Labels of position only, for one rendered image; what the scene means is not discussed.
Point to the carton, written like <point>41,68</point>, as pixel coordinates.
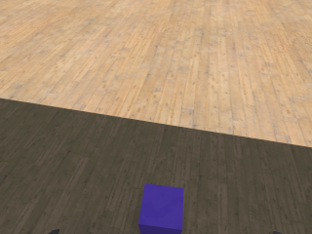
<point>161,210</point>

